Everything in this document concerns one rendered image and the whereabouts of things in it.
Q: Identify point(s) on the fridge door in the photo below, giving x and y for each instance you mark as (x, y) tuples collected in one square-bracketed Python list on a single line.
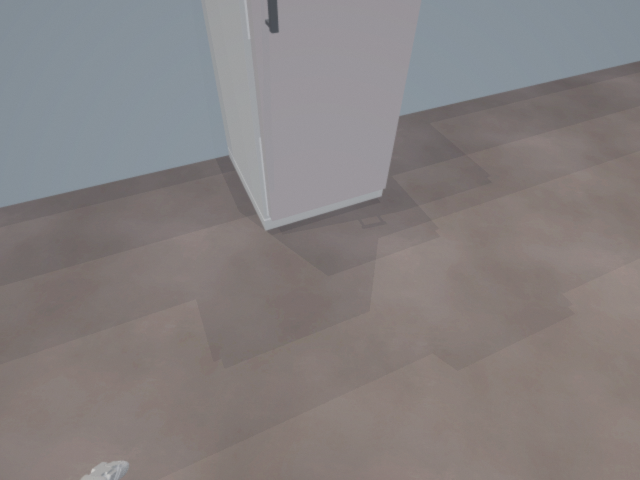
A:
[(329, 90)]

